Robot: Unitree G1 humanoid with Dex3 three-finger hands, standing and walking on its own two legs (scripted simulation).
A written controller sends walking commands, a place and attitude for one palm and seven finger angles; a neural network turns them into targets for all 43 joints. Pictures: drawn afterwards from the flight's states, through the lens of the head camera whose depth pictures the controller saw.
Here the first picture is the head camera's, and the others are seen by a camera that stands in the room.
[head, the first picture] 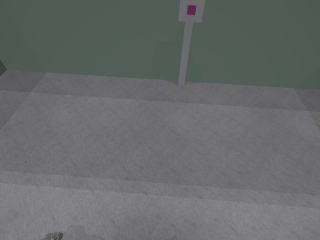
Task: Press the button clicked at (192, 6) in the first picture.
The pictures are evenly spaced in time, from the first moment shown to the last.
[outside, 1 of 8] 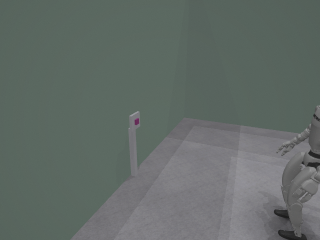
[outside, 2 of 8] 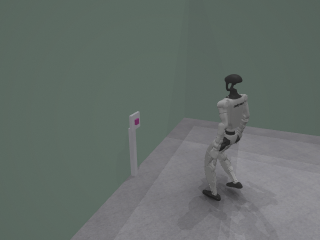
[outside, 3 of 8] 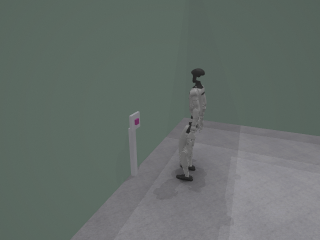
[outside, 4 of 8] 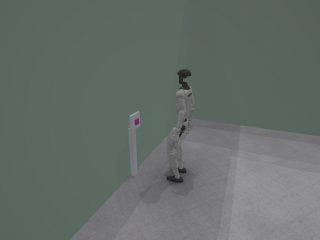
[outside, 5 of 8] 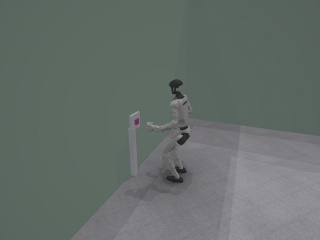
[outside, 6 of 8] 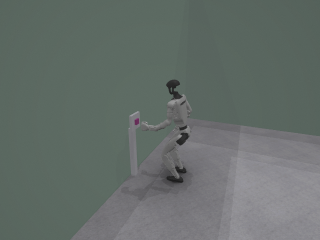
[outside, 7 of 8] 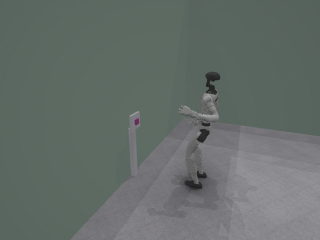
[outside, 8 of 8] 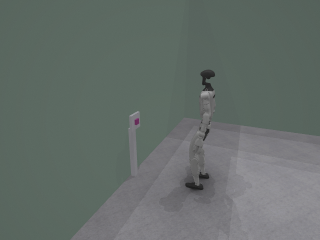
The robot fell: no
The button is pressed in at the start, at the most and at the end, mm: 0 15 0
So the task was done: yes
